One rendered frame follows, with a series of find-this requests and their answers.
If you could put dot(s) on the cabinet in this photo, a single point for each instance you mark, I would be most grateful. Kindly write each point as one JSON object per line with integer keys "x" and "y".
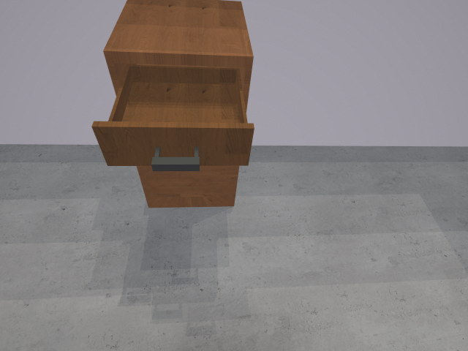
{"x": 183, "y": 33}

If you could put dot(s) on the handle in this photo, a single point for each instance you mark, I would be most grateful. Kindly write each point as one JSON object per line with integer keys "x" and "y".
{"x": 175, "y": 163}

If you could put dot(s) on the drawer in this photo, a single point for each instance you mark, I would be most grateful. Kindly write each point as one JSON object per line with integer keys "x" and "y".
{"x": 177, "y": 109}

